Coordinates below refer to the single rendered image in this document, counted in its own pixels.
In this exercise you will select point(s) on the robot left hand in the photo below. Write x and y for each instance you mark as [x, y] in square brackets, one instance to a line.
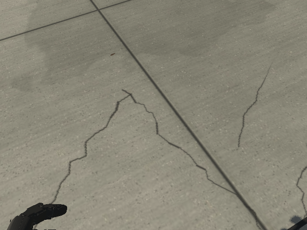
[36, 214]

